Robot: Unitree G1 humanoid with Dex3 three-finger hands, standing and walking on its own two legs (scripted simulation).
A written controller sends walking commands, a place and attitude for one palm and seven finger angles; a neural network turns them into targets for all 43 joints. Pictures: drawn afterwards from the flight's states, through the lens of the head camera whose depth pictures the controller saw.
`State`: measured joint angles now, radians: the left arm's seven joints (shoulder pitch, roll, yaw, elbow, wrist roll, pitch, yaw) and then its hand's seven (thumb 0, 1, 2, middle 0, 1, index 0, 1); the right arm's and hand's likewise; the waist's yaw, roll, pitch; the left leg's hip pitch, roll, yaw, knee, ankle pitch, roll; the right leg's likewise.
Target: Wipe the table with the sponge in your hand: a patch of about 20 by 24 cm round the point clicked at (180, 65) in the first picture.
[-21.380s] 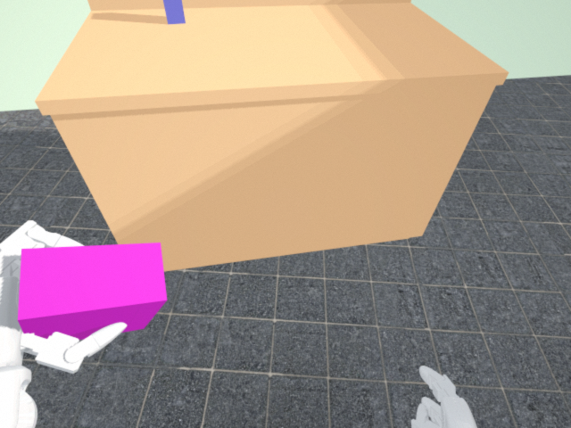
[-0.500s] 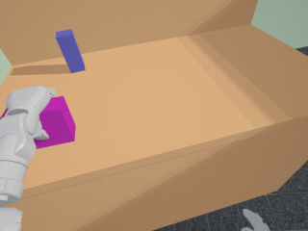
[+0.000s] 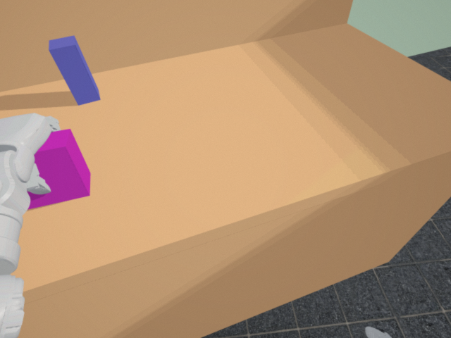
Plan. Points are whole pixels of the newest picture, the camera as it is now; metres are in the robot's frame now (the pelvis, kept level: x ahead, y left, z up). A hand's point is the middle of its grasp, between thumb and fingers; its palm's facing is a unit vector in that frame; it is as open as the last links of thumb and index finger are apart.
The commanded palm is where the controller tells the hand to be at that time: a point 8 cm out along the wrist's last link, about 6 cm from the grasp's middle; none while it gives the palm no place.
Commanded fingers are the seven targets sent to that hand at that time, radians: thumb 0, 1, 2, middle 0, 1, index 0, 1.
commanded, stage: wipe forward along the first lane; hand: left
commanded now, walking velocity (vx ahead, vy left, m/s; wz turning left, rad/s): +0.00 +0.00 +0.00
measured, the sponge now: (45, 178) +0.35 +0.37 +0.11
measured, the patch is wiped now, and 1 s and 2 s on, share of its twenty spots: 0.40 0.55 0.70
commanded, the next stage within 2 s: slide across to the middle lane in 0.06 s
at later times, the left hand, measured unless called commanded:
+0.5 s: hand (50, 140) +0.40 +0.36 +0.16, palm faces -0.06 +0.04 -1.00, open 10.3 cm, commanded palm +0.39 +0.33 +0.20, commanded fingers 0.00 0.10 1.30 -1.20 -1.60 -1.20 -1.60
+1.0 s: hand (84, 136) +0.42 +0.30 +0.15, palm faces -0.01 -0.02 -1.00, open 10.4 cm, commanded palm +0.39 +0.29 +0.20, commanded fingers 0.00 0.10 1.30 -1.20 -1.60 -1.20 -1.60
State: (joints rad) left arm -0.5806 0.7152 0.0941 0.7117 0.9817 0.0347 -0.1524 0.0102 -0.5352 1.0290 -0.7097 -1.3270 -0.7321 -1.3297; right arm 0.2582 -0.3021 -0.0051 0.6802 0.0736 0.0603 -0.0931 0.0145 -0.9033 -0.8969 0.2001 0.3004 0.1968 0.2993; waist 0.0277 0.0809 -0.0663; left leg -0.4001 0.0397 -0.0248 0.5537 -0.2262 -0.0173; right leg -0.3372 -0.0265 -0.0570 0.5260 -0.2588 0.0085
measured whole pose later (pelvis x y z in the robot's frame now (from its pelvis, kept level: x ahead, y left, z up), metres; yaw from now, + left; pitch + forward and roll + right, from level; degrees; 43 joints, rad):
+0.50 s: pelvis +0.01 +0.01 +0.00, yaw +0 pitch +5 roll -1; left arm -0.65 0.68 0.00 0.69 0.97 0.08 -0.10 0.00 -0.53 1.03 -0.71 -1.33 -0.73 -1.33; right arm 0.28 -0.28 -0.01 0.71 0.09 0.04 -0.09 0.01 -0.90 -0.90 0.20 0.30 0.20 0.30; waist 0.04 0.07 -0.06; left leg -0.38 0.02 -0.01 0.52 -0.23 0.00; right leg -0.31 -0.04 -0.05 0.47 -0.25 0.02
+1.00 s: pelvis +0.04 +0.01 +0.01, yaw +1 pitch +4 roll +0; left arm -0.61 0.52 -0.12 0.49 0.98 0.32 -0.12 0.00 -0.53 1.03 -0.70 -1.33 -0.72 -1.33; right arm 0.12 -0.26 0.04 0.65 0.08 0.02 -0.05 0.01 -0.90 -0.90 0.20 0.30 0.20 0.30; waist 0.07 0.07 -0.07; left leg -0.31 0.01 -0.03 0.49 -0.25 -0.01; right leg -0.24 -0.05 -0.06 0.45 -0.28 0.02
